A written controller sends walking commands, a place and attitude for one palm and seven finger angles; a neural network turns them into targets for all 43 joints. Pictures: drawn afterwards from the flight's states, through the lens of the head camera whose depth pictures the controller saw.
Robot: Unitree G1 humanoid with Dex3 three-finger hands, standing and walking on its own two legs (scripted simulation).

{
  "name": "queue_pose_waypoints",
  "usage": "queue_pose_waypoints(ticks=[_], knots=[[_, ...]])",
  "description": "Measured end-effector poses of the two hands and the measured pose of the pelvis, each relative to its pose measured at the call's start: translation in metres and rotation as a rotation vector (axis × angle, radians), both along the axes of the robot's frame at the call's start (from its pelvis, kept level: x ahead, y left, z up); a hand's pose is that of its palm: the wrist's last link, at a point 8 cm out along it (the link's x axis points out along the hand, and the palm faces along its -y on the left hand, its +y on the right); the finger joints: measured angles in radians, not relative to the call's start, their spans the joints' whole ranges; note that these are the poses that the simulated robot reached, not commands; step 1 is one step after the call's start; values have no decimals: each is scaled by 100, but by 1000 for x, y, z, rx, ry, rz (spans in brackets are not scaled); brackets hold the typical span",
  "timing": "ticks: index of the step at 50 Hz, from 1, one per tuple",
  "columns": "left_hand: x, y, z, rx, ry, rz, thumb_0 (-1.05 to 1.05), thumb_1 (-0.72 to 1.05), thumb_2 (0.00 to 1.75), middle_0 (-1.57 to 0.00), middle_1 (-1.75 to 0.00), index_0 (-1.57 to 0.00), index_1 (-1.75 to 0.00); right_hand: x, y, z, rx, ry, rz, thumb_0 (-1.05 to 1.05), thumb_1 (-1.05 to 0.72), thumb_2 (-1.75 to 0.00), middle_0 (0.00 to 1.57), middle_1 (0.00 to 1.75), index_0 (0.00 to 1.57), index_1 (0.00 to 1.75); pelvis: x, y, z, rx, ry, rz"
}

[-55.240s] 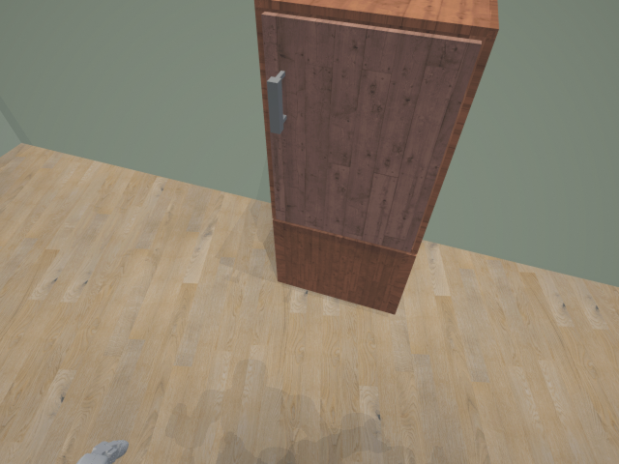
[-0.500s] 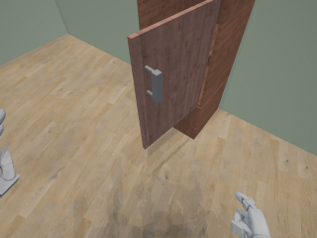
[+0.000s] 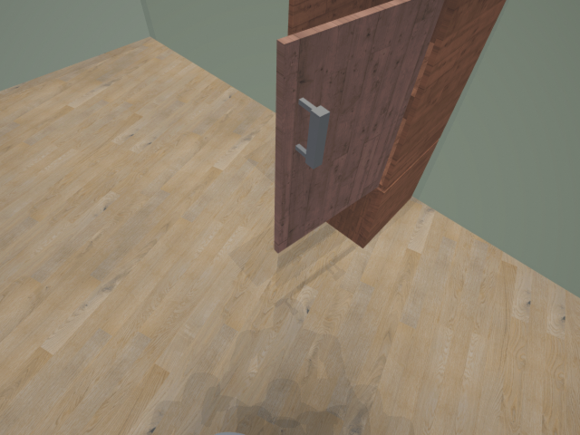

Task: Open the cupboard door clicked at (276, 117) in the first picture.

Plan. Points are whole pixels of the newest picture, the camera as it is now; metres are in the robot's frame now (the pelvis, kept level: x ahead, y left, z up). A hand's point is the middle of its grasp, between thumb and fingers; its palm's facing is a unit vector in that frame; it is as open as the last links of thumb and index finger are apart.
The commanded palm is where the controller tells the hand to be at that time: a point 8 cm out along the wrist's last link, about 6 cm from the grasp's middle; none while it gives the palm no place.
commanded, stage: let the arm hang, fingers relaxed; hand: left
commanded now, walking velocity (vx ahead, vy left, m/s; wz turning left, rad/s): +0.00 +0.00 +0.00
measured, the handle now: (309, 133) +0.62 +0.00 +0.05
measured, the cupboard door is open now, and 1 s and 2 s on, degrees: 82 82 82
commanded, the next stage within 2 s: look to check the result in 0.66 s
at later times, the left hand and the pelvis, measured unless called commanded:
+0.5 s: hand out of the picture -0.01 +0.18 -0.17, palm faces +0.00 -0.98 -0.17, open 7.4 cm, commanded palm none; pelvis -0.01 +0.02 +0.01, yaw -1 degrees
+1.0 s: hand out of the picture +0.00 +0.18 -0.17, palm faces +0.00 -0.98 -0.18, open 7.4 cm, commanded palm none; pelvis +0.01 +0.02 +0.01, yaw -1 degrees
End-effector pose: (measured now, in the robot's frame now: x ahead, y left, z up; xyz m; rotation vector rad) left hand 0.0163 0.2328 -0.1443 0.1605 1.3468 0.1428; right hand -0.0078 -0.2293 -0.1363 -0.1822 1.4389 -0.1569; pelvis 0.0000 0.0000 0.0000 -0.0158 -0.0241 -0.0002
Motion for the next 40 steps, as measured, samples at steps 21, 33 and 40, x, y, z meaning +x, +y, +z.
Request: queue_pose_waypoints(ticks=[21,33,40], knots=[[-31,5,7,-5,60,5,1,91,90,-20,-30,-20,-30,-14,38,-7,67,-39,-37,1,-91,-90,20,29,20,30,-10,19,7,16,-8,-20],[-30,-6,4,-39,81,5,1,91,90,-20,-30,-20,-30,-21,37,-4,53,0,-52,0,-91,-90,20,29,20,30,-4,19,8,18,0,-20],[-27,-5,5,-29,96,5,1,91,90,-20,-30,-20,-30,-19,39,-4,61,11,-56,0,-91,-90,20,29,20,30,1,18,8,18,3,-21]])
